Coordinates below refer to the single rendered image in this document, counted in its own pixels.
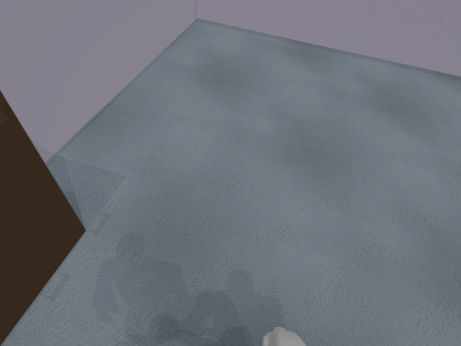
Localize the right robot thigh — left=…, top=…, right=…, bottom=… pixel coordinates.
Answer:
left=262, top=329, right=306, bottom=346

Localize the cabinet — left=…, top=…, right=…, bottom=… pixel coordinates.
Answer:
left=0, top=91, right=86, bottom=346

